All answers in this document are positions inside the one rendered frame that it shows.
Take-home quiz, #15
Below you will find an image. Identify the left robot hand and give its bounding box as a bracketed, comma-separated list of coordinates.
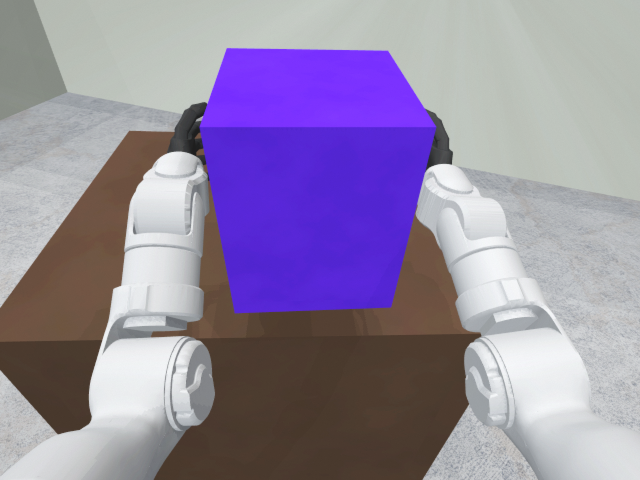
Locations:
[167, 102, 210, 181]

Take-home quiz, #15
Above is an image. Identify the carton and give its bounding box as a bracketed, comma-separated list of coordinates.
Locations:
[200, 48, 436, 313]

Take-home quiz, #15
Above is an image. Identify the robot left upper arm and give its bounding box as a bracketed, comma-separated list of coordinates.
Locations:
[0, 336, 215, 480]

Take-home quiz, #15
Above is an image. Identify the pedestal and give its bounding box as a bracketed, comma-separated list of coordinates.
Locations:
[0, 131, 481, 480]

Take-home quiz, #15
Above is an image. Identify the left robot forearm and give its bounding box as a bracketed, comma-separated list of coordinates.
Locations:
[89, 152, 209, 416]

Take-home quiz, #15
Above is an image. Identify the right robot hand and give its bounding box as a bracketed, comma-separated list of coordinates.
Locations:
[425, 109, 453, 172]

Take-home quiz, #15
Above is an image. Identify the right robot forearm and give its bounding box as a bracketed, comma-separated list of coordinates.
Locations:
[416, 164, 591, 403]

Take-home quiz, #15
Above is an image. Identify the robot right upper arm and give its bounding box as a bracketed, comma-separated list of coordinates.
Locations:
[464, 327, 640, 480]

